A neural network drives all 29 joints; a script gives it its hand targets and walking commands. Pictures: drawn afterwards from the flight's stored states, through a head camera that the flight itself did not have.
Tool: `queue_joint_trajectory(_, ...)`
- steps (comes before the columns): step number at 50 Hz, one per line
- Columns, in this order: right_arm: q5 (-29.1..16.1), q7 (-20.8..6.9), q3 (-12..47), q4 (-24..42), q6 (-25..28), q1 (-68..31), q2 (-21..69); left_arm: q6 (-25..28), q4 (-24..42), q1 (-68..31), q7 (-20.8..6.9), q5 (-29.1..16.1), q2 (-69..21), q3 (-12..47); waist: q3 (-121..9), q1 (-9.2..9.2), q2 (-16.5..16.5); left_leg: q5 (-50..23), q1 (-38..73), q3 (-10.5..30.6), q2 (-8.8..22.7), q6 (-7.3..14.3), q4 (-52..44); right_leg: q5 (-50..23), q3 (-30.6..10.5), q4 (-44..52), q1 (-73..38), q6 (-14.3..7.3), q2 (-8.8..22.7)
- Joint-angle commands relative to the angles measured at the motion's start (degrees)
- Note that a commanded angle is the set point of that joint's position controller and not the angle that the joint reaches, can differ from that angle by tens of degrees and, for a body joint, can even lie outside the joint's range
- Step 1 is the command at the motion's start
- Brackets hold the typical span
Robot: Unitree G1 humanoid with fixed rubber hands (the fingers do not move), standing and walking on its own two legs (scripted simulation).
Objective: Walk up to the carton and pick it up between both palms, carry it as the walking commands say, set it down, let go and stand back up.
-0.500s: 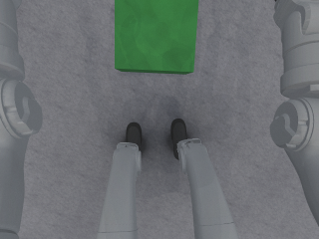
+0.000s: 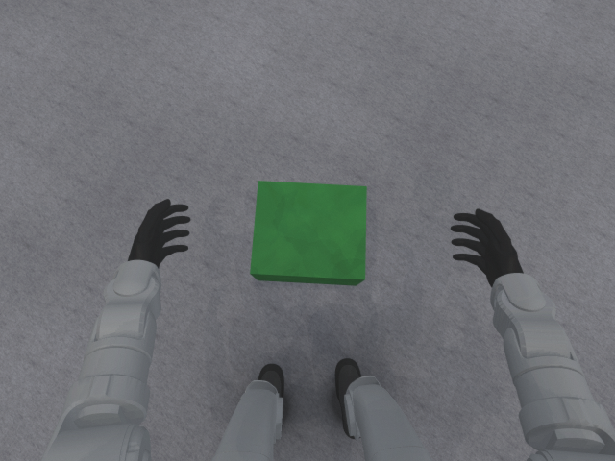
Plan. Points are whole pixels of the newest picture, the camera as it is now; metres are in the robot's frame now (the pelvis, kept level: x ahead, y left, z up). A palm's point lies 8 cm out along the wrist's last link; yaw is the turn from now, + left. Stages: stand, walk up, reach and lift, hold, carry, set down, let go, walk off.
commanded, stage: let go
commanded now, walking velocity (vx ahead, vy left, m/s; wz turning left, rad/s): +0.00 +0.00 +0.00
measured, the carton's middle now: (309, 235) +0.51 +0.00 -0.65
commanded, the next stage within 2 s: stand in 0.96 s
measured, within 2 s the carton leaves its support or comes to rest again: neither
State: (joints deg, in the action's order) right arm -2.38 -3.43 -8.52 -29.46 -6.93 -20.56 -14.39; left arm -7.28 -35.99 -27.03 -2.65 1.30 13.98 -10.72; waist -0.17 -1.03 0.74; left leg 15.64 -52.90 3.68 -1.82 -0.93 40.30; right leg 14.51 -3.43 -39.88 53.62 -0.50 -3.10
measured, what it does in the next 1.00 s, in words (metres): stands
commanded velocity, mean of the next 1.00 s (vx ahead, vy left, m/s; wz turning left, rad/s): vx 0.00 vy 0.00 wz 0.00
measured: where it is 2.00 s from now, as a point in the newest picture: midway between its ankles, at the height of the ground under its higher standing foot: (310, 414)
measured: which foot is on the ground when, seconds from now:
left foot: down 0.00-1.00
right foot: down 0.00-1.00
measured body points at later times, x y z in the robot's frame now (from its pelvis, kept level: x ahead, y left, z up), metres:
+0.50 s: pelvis +0.01 +0.01 +0.04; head +0.05 +0.02 +0.48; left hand +0.18 +0.25 -0.05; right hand +0.18 -0.22 -0.05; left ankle +0.01 +0.12 -0.70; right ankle +0.02 -0.11 -0.70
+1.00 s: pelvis +0.03 -0.01 +0.03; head +0.04 -0.01 +0.48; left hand +0.20 +0.22 -0.05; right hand +0.20 -0.25 -0.05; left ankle +0.01 +0.12 -0.70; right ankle +0.02 -0.11 -0.70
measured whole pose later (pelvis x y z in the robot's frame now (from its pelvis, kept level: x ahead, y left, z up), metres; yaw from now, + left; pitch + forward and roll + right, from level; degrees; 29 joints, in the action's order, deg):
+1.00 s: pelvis +0.03 -0.01 +0.03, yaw +0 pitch -5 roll +0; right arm 0.1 -0.5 -0.2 -26.5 -11.0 12.3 -12.1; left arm -5.7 -28.5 12.3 -3.0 1.1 13.4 -1.2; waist 5.6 0.4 1.1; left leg 18.0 -5.4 3.1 0.1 -1.4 28.2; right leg 17.3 -2.9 -29.2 6.8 -2.3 -3.6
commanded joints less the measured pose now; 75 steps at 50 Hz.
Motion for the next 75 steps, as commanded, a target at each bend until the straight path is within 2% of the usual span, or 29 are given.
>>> queue_joint_trajectory(1, 0.9, 0.3, -1.3, 4.3, 3.7, 6.5, -4.7, 4.1, 3.8, 5.3, 0.3, 1.6, 7.4, -1.7, -38.6, 1.61, 2.4, -22.1, 23.4, -1.3, 0.0, 2.0, -2.7, -27.4, 0.8, 2.6, -33.2, 3.2, 2.1)
queue_joint_trajectory(3, 0.5, -0.1, -0.5, 4.3, 4.8, 12.1, -4.6, 5.3, 7.2, 11.0, 0.3, 2.1, 7.4, -0.5, -34.4, 2.50, -1.8, -22.1, 29.8, -1.4, 0.1, 1.5, -4.5, -24.0, 1.0, 5.4, -32.8, 2.8, 2.2)
queue_joint_trajectory(5, 0.3, 0.1, 0.2, 4.8, 5.2, 9.0, -5.0, 5.5, 7.2, 8.4, 0.4, 0.5, 6.6, -0.2, -24.7, 0.96, -0.2, -15.9, 29.4, -1.2, 0.9, 2.1, -6.5, -16.4, 1.2, 7.1, -29.1, 2.6, 2.0)
queue_joint_trajectory(7, -0.8, -0.5, 3.6, 7.5, 5.4, 14.0, -3.0, 5.8, 9.9, 14.5, -0.2, 0.0, 5.6, 1.3, -20.3, 0.73, -2.4, -10.5, 31.1, -1.1, 1.0, 2.0, -8.5, -11.1, 1.4, 9.2, -31.7, 1.9, 2.4)
queue_joint_trajectory(9, 0.9, -0.5, 2.3, 9.3, 5.9, 18.9, -4.5, 6.0, 11.5, 20.3, -0.4, 0.1, 5.1, 2.3, -18.8, 0.61, -0.6, -10.3, 35.4, -1.2, 1.1, 1.4, -10.8, -11.1, 1.6, 11.3, -36.1, 2.1, 2.2)
queue_joint_trajectory(15, 1.0, -1.0, 2.5, 12.6, 5.9, 23.6, -5.9, 5.8, 18.8, 25.0, -0.4, -1.4, 4.0, 4.6, -11.2, -0.66, -2.5, -8.3, 42.2, -0.4, 1.2, 0.8, -15.2, -6.8, 2.9, 13.5, -40.9, 1.6, 1.4)
queue_joint_trajectory(16, 1.8, -1.3, 3.0, 14.6, 5.9, 29.0, -5.0, 5.8, 20.2, 31.6, -0.5, -0.5, 4.0, 4.6, -14.2, 0.63, -2.3, -9.6, 45.2, -0.4, 1.2, 0.7, -16.6, -9.5, 3.5, 13.8, -47.4, 1.7, 1.1)
queue_joint_trajectory(17, 2.1, -1.1, 2.1, 13.4, 5.4, 26.4, -5.8, 5.3, 18.0, 28.8, -0.5, -1.3, 3.8, 4.9, -9.2, -0.90, -1.6, -7.2, 42.0, 0.1, 1.8, 1.2, -17.6, -7.9, 3.4, 14.1, -45.8, 2.0, 0.8)
queue_joint_trajectory(19, 2.3, -1.5, 3.7, 13.8, 4.7, 28.4, -5.3, 4.9, 18.7, 32.3, -0.7, -1.0, 3.8, 5.8, -4.2, -0.10, -1.3, -4.2, 40.8, -0.3, 1.9, 1.2, -19.6, -5.9, 4.0, 14.7, -47.9, 1.5, 0.1)
queue_joint_trajectory(24, 2.8, -2.3, 4.0, 12.4, 2.3, 31.0, -5.3, 3.1, 19.4, 34.5, -1.1, -0.7, 4.5, 7.3, 3.9, -0.09, -6.5, 7.2, 35.7, 0.0, 4.2, 1.0, -24.5, -1.3, 5.3, 14.0, -53.6, 1.4, -1.2)
queue_joint_trajectory(26, 3.5, -2.3, 2.8, 14.3, 2.0, 28.5, -5.6, 3.1, 19.9, 34.0, -1.1, -0.5, 5.4, 6.1, 2.7, 0.76, -3.6, 4.8, 36.7, -0.2, 3.9, 1.3, -23.9, -2.5, 4.7, 14.0, -54.8, 1.6, -0.7)
queue_joint_trajectory(32, 3.6, -1.2, 3.7, 13.9, 0.6, 30.1, -4.3, 1.6, 19.8, 36.1, -2.2, -2.9, 5.3, 6.9, 3.5, -0.47, 2.2, -3.1, 46.4, -3.0, 0.9, 1.6, -19.0, -1.8, 1.9, 17.7, -49.3, 0.6, 1.3)
queue_joint_trajectory(41, 2.4, 0.8, 5.1, 12.9, -3.2, 28.5, -3.0, 1.4, 18.1, 35.4, -1.5, -1.1, 6.4, 5.6, 2.0, 1.64, 1.0, -8.7, 49.1, -4.3, -0.6, 1.4, -15.5, -9.5, -0.2, 17.3, -49.5, 1.8, 2.0)
queue_joint_trajectory(45, 1.4, 2.2, 6.5, 12.8, -4.1, 30.8, -1.9, 2.8, 17.5, 38.2, -0.8, -0.7, 7.3, 5.9, -3.7, 2.28, -0.7, -16.3, 48.1, -3.5, -1.0, 1.5, -13.7, -25.3, -1.9, 13.3, -54.0, 2.3, 2.2)
queue_joint_trajectory(48, 2.0, 3.5, 6.1, 12.7, -4.8, 29.3, -1.6, 2.6, 15.9, 38.0, -0.2, -0.7, 6.5, 6.0, -2.8, 2.32, 0.6, -14.5, 47.1, -3.2, -0.7, 1.5, -13.1, -25.2, -2.0, 12.5, -52.9, 2.1, 2.6)
queue_joint_trajectory(49, 4.2, 4.7, 2.8, 4.3, -0.1, 31.4, -11.7, 3.8, 8.0, 38.4, 2.1, 1.0, 13.2, 3.8, -4.9, 1.44, -4.2, -14.1, 45.3, -0.2, 3.3, -0.3, -13.8, -19.3, -2.9, 13.6, -46.4, 2.1, 5.5)
queue_joint_trajectory(50, 4.5, 5.0, 2.6, 3.4, 1.9, 30.2, -12.8, 4.9, 7.8, 38.0, 2.4, 1.1, 12.7, 4.1, -3.7, 1.71, -4.3, -13.6, 45.3, 0.9, 3.6, 0.2, -14.0, -16.7, -2.7, 15.2, -45.6, 1.5, 5.5)
queue_joint_trajectory(51, 4.3, 4.9, 2.9, 2.8, 3.7, 29.1, -11.6, 5.8, 6.4, 38.7, 2.9, 1.0, 13.6, 4.1, -5.0, 1.92, -0.7, -12.2, 45.8, 2.5, 4.4, 0.8, -14.0, -14.3, -3.6, 15.9, -44.8, 0.9, 5.6)
queue_joint_trajectory(52, 4.3, 4.4, 3.5, 1.4, 5.3, 29.8, -10.8, 6.3, 5.7, 37.1, 2.8, 1.1, 12.3, 4.7, -5.0, 1.36, -0.6, -11.8, 45.1, 3.2, 5.2, 0.7, -14.3, -13.0, -3.7, 16.3, -45.2, 0.1, 5.7)
queue_joint_trajectory(57, 4.2, 4.0, 3.6, -4.7, 7.6, 29.9, -12.4, 8.0, 1.7, 36.6, 2.6, 0.7, 11.6, 4.9, -3.3, 1.40, 1.2, -14.7, 44.7, 3.4, 5.4, 1.2, -15.5, -15.0, -4.3, 17.8, -43.7, 0.1, 6.1)
queue_joint_trajectory(59, 4.4, 4.0, 3.7, -6.2, 8.0, 30.3, -12.4, 8.3, 0.3, 37.2, 2.9, 0.5, 12.3, 5.1, -5.5, 1.25, -1.6, -17.0, 46.3, 3.3, 5.7, 1.5, -15.6, -16.7, -5.2, 17.5, -44.7, -0.3, 6.8)
queue_joint_trajectory(60, 4.0, 3.8, 3.9, -6.4, 8.1, 29.3, -11.8, 8.7, -0.1, 37.1, 2.8, 0.5, 12.4, 5.2, -5.0, 1.52, 1.1, -16.8, 45.8, 3.5, 5.9, 1.3, -15.8, -16.2, -4.3, 17.5, -44.6, 0.1, 6.2)
queue_joint_trajectory(63, 4.4, 4.3, 3.9, -8.7, 8.4, 28.4, -13.3, 8.5, -2.0, 37.1, 3.0, 0.4, 13.5, 5.3, -5.1, 1.95, -2.4, -17.1, 45.2, 3.5, 6.1, 1.6, -16.9, -15.0, -4.6, 18.1, -45.1, 0.0, 6.5)
queue_joint_trajectory(64, 4.5, 4.2, 4.0, -9.2, 8.6, 28.4, -13.0, 8.7, -3.1, 37.2, 2.9, 0.2, 14.1, 5.3, -4.9, 1.97, 0.2, -17.1, 45.1, 3.9, 6.0, 1.6, -17.4, -14.8, -4.4, 17.9, -45.2, -0.2, 6.5)
queue_joint_trajectory(66, 4.5, 4.4, 3.9, -10.9, 8.6, 29.7, -14.3, 8.5, -4.6, 37.1, 3.1, 0.9, 15.1, 5.6, -4.1, 1.03, -0.4, -15.5, 44.9, 4.2, 6.4, 1.7, -18.1, -13.6, -4.9, 18.1, -45.3, -0.2, 6.6)
queue_joint_trajectory(68, 4.4, 4.4, 4.1, -12.5, 9.1, 28.8, -15.5, 8.3, -5.9, 37.6, 3.0, 0.2, 14.4, 6.2, -3.9, 1.58, -3.4, -12.9, 44.1, 4.7, 6.7, 2.2, -19.2, -11.2, -5.4, 18.7, -45.2, -0.5, 6.9)
queue_joint_trajectory(69, 4.4, 4.4, 4.6, -13.3, 9.0, 29.9, -14.1, 8.4, -6.5, 37.2, 2.9, 0.3, 15.8, 6.0, -3.4, 1.33, 0.0, -14.2, 44.6, 4.6, 6.5, 1.9, -19.2, -10.5, -4.9, 18.7, -44.8, -0.3, 6.5)
queue_joint_trajectory(72, 4.1, 4.2, 4.2, -15.1, 9.3, 29.3, -16.3, 8.8, -8.0, 36.6, 3.0, 0.4, 16.4, 6.1, -2.5, 1.07, 0.2, -12.4, 44.8, 5.3, 6.9, 2.0, -19.8, -9.6, -5.0, 19.5, -43.4, -0.3, 6.4)
queue_joint_trajectory(75, 4.1, 4.2, 4.6, -17.5, 9.1, 29.6, -16.5, 8.8, -10.2, 38.0, 2.9, 0.1, 16.8, 6.5, -3.4, 1.23, -2.5, -13.6, 45.1, 5.0, 6.9, 2.0, -20.2, -11.2, -5.6, 19.2, -45.4, -0.5, 7.2)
